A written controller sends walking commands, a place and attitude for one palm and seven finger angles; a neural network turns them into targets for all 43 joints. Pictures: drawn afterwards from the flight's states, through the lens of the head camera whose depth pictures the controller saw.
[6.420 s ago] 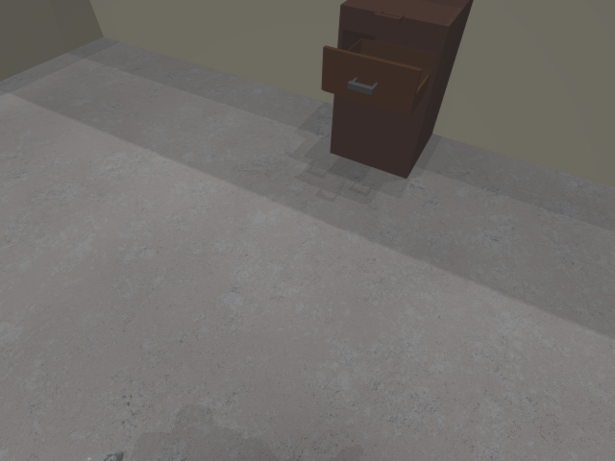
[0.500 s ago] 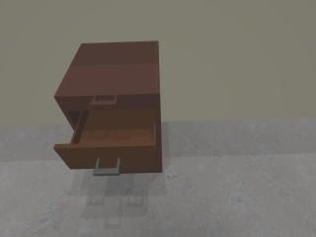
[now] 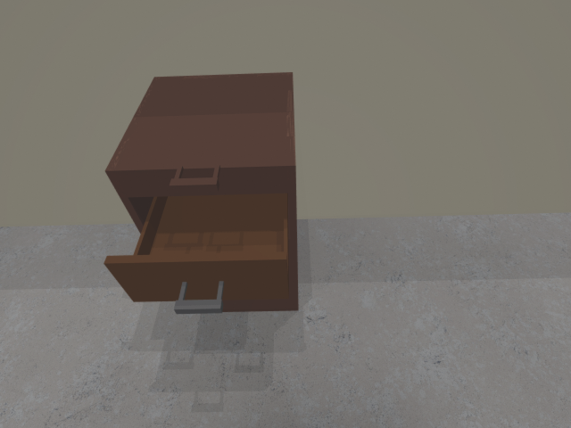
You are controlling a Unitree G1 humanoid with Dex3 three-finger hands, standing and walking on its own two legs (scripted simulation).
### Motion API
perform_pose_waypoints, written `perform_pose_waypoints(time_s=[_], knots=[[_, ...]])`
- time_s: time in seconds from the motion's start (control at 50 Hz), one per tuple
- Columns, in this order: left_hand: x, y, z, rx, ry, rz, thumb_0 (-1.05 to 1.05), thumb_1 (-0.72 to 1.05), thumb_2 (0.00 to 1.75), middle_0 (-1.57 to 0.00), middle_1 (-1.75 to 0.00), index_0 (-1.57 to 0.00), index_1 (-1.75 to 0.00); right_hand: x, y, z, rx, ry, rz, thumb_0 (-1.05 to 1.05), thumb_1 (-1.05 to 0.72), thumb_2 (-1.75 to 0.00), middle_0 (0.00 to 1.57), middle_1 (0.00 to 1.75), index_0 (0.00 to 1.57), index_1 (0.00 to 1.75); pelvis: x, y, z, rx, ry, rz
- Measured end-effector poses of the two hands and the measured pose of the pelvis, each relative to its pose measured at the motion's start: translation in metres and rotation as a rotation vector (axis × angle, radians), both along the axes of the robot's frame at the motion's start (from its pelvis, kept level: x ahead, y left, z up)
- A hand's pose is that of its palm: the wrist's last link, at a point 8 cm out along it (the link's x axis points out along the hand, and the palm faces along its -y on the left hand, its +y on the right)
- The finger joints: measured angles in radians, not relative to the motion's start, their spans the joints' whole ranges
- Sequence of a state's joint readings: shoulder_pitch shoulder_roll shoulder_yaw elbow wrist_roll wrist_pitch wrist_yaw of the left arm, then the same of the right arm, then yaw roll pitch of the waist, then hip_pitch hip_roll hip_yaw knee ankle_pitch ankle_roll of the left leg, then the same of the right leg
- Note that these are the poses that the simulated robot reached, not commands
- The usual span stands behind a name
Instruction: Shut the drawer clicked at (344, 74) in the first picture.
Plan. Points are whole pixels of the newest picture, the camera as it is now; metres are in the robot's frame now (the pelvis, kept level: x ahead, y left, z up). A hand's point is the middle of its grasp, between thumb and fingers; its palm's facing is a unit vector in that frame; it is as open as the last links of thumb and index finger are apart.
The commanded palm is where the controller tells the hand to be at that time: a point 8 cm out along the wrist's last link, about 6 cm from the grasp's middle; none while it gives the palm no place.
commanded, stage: come to a stop and stand still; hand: left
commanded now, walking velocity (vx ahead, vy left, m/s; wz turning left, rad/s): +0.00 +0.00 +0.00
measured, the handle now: (200, 296) +0.42 +0.23 -0.22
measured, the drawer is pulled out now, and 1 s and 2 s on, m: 0.19 0.19 0.19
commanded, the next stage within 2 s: look again from close up in 0.26 s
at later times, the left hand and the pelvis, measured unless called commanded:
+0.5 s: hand out of the picture +0.03 +0.17 -0.17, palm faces -0.01 -0.98 -0.20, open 7.3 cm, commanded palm none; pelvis +0.02 -0.01 +0.00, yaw +0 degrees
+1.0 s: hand out of the picture +0.07 +0.19 -0.14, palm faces +0.13 -0.96 -0.24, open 7.2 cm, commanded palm +0.13 +0.22 -0.07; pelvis +0.03 +0.01 +0.01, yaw -1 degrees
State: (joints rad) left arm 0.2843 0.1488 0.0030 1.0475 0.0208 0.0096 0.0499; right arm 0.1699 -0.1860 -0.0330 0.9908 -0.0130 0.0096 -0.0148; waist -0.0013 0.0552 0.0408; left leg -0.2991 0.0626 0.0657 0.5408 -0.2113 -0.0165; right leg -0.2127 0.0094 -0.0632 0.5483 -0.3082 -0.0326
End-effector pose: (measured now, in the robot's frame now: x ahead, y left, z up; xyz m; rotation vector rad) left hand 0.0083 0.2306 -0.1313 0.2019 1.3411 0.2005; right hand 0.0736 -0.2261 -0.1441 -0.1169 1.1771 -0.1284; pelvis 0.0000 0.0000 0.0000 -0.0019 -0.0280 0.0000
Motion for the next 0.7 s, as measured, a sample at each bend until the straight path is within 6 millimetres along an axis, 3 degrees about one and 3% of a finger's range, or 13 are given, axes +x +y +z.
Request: perform_pose_waypoints(time_s=[0.1,0.3,0.4,0.52,0.7], knots=[[0.0,-0.005,0.001,0.004,-0.044,-0.014,0.01,0.9,0.9,-0.2,-0.3,-0.2,-0.3,-0.022,-0.006,-0.007,0.011,0.011,0.0,0.01,-0.92,-0.9,0.2,0.29,0.2,0.29,-0.002,-0.004,-0.004,0.005,-0.015,0.01],[0.017,-0.012,-0.002,-0.027,-0.061,-0.042,0.01,0.91,0.9,-0.2,-0.3,-0.2,-0.3,-0.093,-0.006,-0.005,0.007,0.218,-0.025,0.01,-0.92,-0.9,0.2,0.29,0.2,0.29,0.003,-0.011,0.0,0.013,-0.006,0.004],[0.02,-0.013,-0.003,-0.041,-0.034,-0.044,0.01,0.92,0.9,-0.2,-0.3,-0.2,-0.3,-0.111,-0.001,0.0,0.008,0.291,-0.038,0.01,-0.92,-0.9,0.2,0.29,0.2,0.29,0.008,-0.011,0.003,0.011,0.001,0.0],[0.018,-0.016,-0.006,-0.06,0.007,-0.039,0.01,0.91,0.9,-0.2,-0.3,-0.2,-0.3,-0.103,0.006,0.003,0.01,0.3,-0.046,0.01,-0.91,-0.9,0.2,0.29,0.2,0.29,0.017,-0.008,0.005,0.009,0.002,-0.006],[0.011,-0.021,-0.008,-0.086,0.044,-0.018,0.01,0.91,0.9,-0.2,-0.3,-0.2,-0.3,-0.059,0.013,0.003,0.003,0.221,-0.022,0.01,-0.92,-0.9,0.2,0.29,0.2,0.29,0.027,-0.003,0.007,0.009,0.0,-0.009]])
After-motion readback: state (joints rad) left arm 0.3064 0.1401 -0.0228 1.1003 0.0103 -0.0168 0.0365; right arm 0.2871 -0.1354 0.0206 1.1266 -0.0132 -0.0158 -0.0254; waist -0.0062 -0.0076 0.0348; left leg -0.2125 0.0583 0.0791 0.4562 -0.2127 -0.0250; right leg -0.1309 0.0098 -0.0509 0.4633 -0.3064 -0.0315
